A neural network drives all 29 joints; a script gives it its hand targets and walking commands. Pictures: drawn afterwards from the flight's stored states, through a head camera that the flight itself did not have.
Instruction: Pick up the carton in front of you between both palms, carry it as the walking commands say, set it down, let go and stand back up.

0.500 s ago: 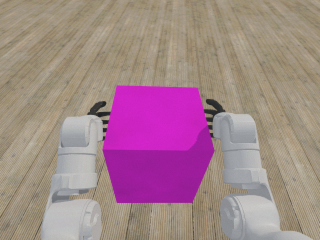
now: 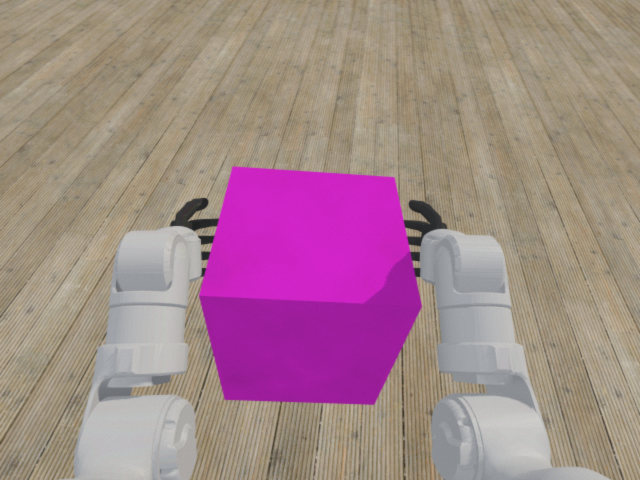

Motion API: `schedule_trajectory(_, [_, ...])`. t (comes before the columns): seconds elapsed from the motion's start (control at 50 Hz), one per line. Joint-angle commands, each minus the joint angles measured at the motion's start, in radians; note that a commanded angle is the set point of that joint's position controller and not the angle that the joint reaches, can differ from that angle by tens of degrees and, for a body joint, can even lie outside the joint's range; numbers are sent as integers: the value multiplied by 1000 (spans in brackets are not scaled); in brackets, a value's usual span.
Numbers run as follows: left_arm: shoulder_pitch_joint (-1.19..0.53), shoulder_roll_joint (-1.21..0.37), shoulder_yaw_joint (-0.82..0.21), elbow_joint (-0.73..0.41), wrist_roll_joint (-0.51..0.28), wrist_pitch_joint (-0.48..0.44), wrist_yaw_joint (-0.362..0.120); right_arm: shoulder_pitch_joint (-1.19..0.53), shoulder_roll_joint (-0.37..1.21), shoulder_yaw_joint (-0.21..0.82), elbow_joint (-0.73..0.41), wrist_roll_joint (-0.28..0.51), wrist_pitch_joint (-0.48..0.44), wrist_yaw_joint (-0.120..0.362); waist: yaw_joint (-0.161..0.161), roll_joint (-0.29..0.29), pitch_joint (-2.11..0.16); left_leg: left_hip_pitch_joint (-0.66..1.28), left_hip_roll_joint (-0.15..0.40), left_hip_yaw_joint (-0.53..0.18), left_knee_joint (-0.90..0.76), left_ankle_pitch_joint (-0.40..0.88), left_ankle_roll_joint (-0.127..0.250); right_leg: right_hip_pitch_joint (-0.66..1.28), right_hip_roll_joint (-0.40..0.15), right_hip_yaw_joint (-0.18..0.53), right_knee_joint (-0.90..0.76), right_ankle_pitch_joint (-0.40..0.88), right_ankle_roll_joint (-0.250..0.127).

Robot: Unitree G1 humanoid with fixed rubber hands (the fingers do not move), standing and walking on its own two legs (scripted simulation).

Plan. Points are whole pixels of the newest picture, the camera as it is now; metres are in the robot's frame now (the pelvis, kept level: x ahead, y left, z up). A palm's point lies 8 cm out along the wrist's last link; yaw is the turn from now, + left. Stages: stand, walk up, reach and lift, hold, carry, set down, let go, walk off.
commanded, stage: carry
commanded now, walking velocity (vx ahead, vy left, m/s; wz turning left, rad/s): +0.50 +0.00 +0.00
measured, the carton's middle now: (307, 291) +0.35 +0.02 +0.03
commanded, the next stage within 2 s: none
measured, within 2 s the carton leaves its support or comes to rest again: neither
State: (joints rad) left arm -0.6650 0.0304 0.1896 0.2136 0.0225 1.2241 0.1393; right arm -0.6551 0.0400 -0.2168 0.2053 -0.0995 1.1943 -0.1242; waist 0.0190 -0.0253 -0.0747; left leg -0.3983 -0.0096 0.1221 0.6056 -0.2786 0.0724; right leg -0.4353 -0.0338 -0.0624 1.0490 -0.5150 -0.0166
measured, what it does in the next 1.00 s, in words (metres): walks ahead: right foot, then left foot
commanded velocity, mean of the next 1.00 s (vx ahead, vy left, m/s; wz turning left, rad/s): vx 0.50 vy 0.00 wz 0.00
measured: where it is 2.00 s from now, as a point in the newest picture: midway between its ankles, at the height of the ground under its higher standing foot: (302, 230)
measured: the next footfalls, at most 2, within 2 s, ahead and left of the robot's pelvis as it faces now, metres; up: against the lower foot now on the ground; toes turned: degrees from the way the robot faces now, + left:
right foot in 0.38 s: +0.36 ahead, -0.11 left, +0.00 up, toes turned -6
left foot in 0.86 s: +0.66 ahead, +0.11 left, +0.00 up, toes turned +11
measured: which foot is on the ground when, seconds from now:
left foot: down 0.00-0.36, up 0.38-0.84, down 0.86-1.00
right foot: up 0.00-0.36, down 0.38-0.88, up 0.90-1.00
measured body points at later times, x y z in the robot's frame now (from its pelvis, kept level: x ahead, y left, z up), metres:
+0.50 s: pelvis +0.26 -0.03 +0.01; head +0.31 -0.04 +0.46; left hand +0.59 +0.13 +0.08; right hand +0.61 -0.17 +0.08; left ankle +0.14 +0.07 -0.64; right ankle +0.32 -0.10 -0.73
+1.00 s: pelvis +0.57 +0.03 +0.01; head +0.55 +0.04 +0.46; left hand +0.84 +0.18 +0.07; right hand +0.84 -0.12 +0.08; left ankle +0.62 +0.10 -0.73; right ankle +0.47 -0.10 -0.64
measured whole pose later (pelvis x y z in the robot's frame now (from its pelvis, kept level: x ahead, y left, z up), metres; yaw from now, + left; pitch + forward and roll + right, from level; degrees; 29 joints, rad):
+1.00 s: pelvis +0.57 +0.03 +0.01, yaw -1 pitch +3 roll +0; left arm -0.13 -0.13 0.11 -0.26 0.13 1.24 0.08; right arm -0.14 0.13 -0.10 -0.23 -0.12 1.22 -0.08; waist -0.01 -0.02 -0.13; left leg -0.34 0.03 0.23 0.45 -0.17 0.08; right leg -0.42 -0.08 -0.06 1.13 -0.35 -0.01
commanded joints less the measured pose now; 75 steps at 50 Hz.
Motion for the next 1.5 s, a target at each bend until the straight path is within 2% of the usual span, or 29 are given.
schedule_trajectory(0.0, [-816, -1236, -609, -163, -445, -49, -258, -805, 1079, 607, -228, 462, -27, 225, -65, 80, -372, 594, 341, -508, -246, 170, 156, -434, -59, 48, 147, 45, 0])
schedule_trajectory(0.04, [-806, -1234, -619, -210, -445, -53, -244, -863, 1097, 655, -313, 507, -31, 224, -62, 115, -378, 551, 289, -394, -276, 244, 124, -379, -57, 21, 76, 141, 21])
schedule_trajectory(0.12, [-775, -1179, -627, -319, -416, -45, -199, -848, 1080, 694, -413, 554, -13, 222, -65, 138, -405, 623, 264, -302, -278, 444, 119, -378, -33, -5, -91, 228, 25])
schedule_trajectory(0.26, [-641, -1098, -646, -302, -335, -19, -199, -663, 1042, 691, -303, 499, 18, 252, -71, 173, -349, 669, 218, -145, -236, 725, 58, -217, 27, -93, -507, 455, -8])
schedule_trajectory(0.32, [-591, -1110, -649, -284, -328, -10, -226, -592, 1053, 689, -273, 471, 22, 265, -38, 186, -411, 547, 183, -32, -34, 901, -14, 191, 86, -172, -709, 555, -35])
schedule_trajectory(0.34, [-558, -1114, -644, -276, -324, -11, -236, -576, 1056, 692, -272, 468, 24, 270, -13, 150, -462, 401, 165, -4, 92, 749, -42, 425, 29, -129, -705, 543, -45])
schedule_trajectory(0.36, [-523, -1111, -632, -273, -320, -10, -245, -573, 1057, 697, -272, 467, 27, 276, 3, 35, -536, 208, 142, -16, 271, 373, -62, 644, -183, 137, -643, 557, -70])
schedule_trajectory(0.38, [-460, -1077, -607, -254, -282, -11, -248, -538, 1106, 717, -299, 471, 34, 275, -2, -214, -607, -173, 8, -51, 508, -155, -92, 955, -409, 534, -644, 613, -246])
schedule_trajectory(0.4, [-439, -1116, -622, -271, -292, -16, -254, -511, 1088, 704, -284, 449, 35, 279, 5, -218, -563, -319, 10, -112, 655, -236, -78, 922, -408, 579, -694, 570, -276])
schedule_trajectory(0.46, [-431, -1189, -669, -425, -316, -29, -271, -454, 1148, 736, -370, 443, 10, 279, -2, -35, -446, -320, 104, -134, 511, -97, -67, 731, -316, 321, -734, 718, -158])
schedule_trajectory(0.5, [-410, -1205, -709, -530, -338, -38, -279, -378, 1168, 764, -446, 432, -7, 268, -3, -63, -440, -243, 98, -99, 396, -60, -86, 663, -282, 227, -776, 703, -128])
schedule_trajectory(0.62, [-109, -1149, -787, -679, -347, -43, -311, -99, 1083, 827, -648, 349, -31, 231, 0, -106, -368, -256, 83, -7, 144, 84, -101, 644, -227, 78, -808, 756, -127])
schedule_trajectory(0.76, [66, -1025, -778, -670, -315, 3, -320, 64, 994, 824, -637, 365, 31, 265, 8, -133, -212, -137, 43, 72, -115, 259, -58, 599, -191, -30, -772, 888, -78])
schedule_trajectory(0.82, [66, -994, -775, -640, -305, 18, -316, 92, 962, 802, -577, 368, 47, 280, -21, -91, -270, 256, -22, 154, -193, 198, -37, 431, -139, -134, -487, 924, -19])
schedule_trajectory(0.84, [53, -977, -774, -632, -300, 23, -316, 101, 948, 794, -560, 366, 51, 284, -45, -7, -328, 461, 124, -32, -200, 74, -20, 253, -117, -132, -285, 657, 11])
schedule_trajectory(0.86, [25, -988, -789, -634, -311, 34, -316, 93, 936, 778, -523, 353, 46, 288, -47, 244, -392, 655, 399, -522, -291, -84, 125, -48, 0, -106, 17, 354, 53])
schedule_trajectory(0.88, [16, -989, -792, -613, -309, 32, -319, 109, 960, 777, -496, 357, 41, 291, -42, 299, -341, 661, 442, -674, -385, -2, 172, -242, 45, -5, 170, 38, 33])
schedule_trajectory(0.94, [-6, -1077, -806, -582, -316, -3, -323, 41, 1050, 806, -529, 389, 15, 303, -31, 67, -278, 439, 376, -396, -385, 101, 89, -236, -100, 78, 158, 156, -7])
schedule_trajectory(0.98, [-24, -1122, -818, -585, -324, -24, -318, -9, 1074, 826, -552, 412, -2, 308, -25, 99, -270, 332, 329, -272, -446, -1, 49, -170, -107, 47, 52, 245, 6])
schedule_trajectory(1.06, [6, -1127, -828, -612, -307, -50, -295, 6, 1055, 843, -590, 435, -17, 317, -27, 141, -248, 354, 298, -161, -504, 0, 61, -212, -108, -10, -144, 348, 44])
schedule_trajectory(1.26, [65, -1012, -809, -665, -311, 7, -287, 98, 935, 799, -618, 389, 29, 294, -39, 159, -137, 537, 257, -22, -423, 431, 40, -221, -56, -116, -514, 497, 12])
schedule_trajectory(1.34, [59, -996, -789, -638, -315, 27, -296, 79, 924, 796, -604, 381, 48, 289, -21, 168, -191, 493, 221, 79, -160, 706, -13, 116, 40, -224, -647, 443, -18])
schedule_trajectory(1.36, [68, -997, -780, -620, -315, 27, -299, 74, 918, 798, -603, 381, 52, 289, -4, 118, -269, 357, 187, 105, 32, 620, -43, 360, 17, -189, -624, 380, -22])
schedule_trajectory(1.38, [83, -990, -767, -605, -306, 23, -301, 51, 916, 807, -616, 388, 57, 290, 14, -51, -367, 126, 127, 101, 311, 361, -80, 577, -205, 169, -692, 202, -88])
schedule_trajectory(1.4, [87, -1006, -759, -566, -297, 10, -304, 26, 937, 823, -629, 397, 62, 292, 10, -323, -416, -199, -20, 31, 572, -102, -108, 782, -393, 576, -799, 261, -216])
schedule_trajectory(1.42, [87, -1040, -768, -576, -310, 2, -307, 19, 956, 829, -604, 401, 52, 295, 5, -236, -390, -290, 24, -88, 705, -187, -79, 764, -400, 533, -791, 441, -217])
schedule_trajectory(1.44, [77, -1075, -776, -586, -317, -9, -309, 13, 992, 834, -601, 405, 39, 299, 4, -165, -388, -310, 70, -117, 735, -158, -58, 710, -361, 420, -763, 547, -198])
schedule_trajectory(1.46, [51, -1111, -788, -602, -323, -22, -312, 7, 1027, 842, -600, 406, 25, 302, -1, -57, -372, -297, 116, -130, 677, -99, -46, 631, -340, 330, -760, 558, -158])
schedule_trajectory(1.48, [24, -1137, -798, -621, -329, -34, -314, 3, 1049, 850, -605, 410, 12, 302, -7, -23, -349, -273, 146, -137, 599, -49, -47, 555, -318, 263, -789, 525, -126])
